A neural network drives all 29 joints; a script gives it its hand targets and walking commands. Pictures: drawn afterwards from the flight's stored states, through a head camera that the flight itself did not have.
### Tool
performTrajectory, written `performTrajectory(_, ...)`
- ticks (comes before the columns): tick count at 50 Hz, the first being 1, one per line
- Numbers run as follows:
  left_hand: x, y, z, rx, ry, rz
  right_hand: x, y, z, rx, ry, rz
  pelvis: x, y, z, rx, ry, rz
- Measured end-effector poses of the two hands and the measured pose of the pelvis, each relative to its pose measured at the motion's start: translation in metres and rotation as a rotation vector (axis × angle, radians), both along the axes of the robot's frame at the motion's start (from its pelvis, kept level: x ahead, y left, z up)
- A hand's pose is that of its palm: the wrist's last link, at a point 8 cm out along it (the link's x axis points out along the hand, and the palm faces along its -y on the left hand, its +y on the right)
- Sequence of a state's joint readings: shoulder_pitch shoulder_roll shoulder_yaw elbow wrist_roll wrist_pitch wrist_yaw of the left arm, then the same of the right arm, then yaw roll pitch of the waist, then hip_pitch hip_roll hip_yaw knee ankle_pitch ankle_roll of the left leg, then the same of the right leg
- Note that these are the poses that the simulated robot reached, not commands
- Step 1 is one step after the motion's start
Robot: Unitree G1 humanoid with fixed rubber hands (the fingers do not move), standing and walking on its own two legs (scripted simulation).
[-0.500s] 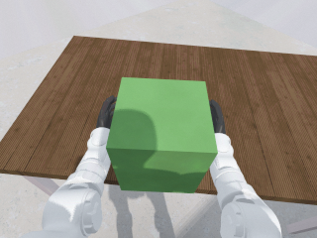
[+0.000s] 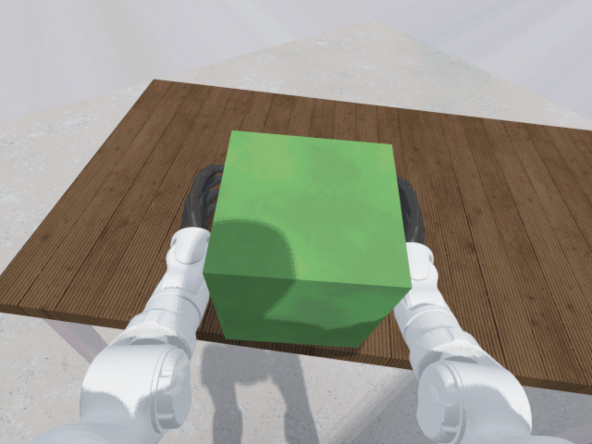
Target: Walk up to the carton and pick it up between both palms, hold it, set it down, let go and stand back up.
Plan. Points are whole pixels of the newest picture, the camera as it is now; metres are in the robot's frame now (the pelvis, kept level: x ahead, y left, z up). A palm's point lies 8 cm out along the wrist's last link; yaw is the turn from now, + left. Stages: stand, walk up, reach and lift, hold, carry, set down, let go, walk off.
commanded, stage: reach and lift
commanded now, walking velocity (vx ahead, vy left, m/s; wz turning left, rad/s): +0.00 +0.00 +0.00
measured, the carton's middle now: (301, 250) +0.37 +0.00 +0.06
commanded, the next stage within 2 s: none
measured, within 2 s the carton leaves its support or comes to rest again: neither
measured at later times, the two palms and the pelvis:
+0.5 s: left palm (192, 217) +0.39 +0.15 +0.09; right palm (405, 229) +0.38 -0.15 +0.09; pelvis +0.00 +0.00 +0.00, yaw +1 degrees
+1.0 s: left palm (181, 193) +0.36 +0.15 +0.17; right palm (432, 204) +0.36 -0.16 +0.17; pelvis -0.01 +0.00 +0.00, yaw +2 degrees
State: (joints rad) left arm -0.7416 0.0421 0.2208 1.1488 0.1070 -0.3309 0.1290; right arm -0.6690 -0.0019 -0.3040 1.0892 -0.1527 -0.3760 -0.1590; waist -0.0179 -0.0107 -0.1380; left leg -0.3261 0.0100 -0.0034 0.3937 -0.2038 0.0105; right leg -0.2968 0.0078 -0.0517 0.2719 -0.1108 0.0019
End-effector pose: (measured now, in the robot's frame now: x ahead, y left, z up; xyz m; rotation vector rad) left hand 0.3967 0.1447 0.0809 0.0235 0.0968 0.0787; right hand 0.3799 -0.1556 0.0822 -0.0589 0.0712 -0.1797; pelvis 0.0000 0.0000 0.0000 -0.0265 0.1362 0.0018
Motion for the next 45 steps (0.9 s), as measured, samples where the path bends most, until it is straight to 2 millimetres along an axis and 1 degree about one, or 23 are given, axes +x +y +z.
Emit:
performTrajectory(5,-0.001,-0.002,0.001,-0.001,0.012,-0.004,-0.002,-0.002,0.001,-0.009,0.012,-0.002,-0.006,-0.002,0.001,0.004,-0.006,-0.011)
performTrajectory(11,-0.005,-0.003,-0.010,-0.001,0.054,0.001,-0.005,-0.003,-0.008,-0.008,0.053,0.004,-0.010,-0.004,0.000,0.004,0.015,-0.016)
performTrajectory(15,-0.007,-0.001,-0.017,-0.006,0.070,0.013,-0.003,-0.002,-0.013,-0.007,0.070,0.016,-0.010,-0.004,-0.001,0.004,0.033,-0.010)
performTrajectory(18,-0.007,0.001,-0.015,-0.013,0.062,0.022,-0.001,0.000,-0.013,0.000,0.062,0.024,-0.008,-0.004,-0.002,0.001,0.051,-0.002)
performTrajectory(21,-0.007,0.003,-0.006,-0.011,0.033,0.030,0.001,0.003,-0.007,0.013,0.035,0.027,-0.004,-0.003,-0.003,-0.004,0.061,0.010)
performTrajectory(25,-0.006,0.005,0.013,0.002,0.001,0.031,0.003,0.005,0.007,0.032,0.008,0.033,0.001,-0.003,-0.004,-0.010,0.041,0.026)
performTrajectory(32,-0.006,0.007,0.040,0.029,0.056,0.029,0.002,0.006,0.029,0.054,0.071,0.034,0.003,-0.004,-0.003,-0.008,-0.060,0.036)
performTrajectory(35,-0.010,0.008,0.052,0.032,0.055,0.029,0.000,0.007,0.043,0.053,0.072,0.035,0.003,-0.005,-0.002,-0.009,-0.090,0.038)
performTrajectory(41,-0.020,0.007,0.080,0.023,0.008,0.028,-0.009,0.006,0.078,0.052,0.026,0.035,0.001,-0.005,-0.001,-0.008,-0.143,0.040)
performTrajectory(45,-0.026,0.005,0.087,0.019,0.024,0.025,-0.014,0.004,0.088,0.049,0.041,0.035,-0.004,-0.004,0.000,-0.003,-0.190,0.039)
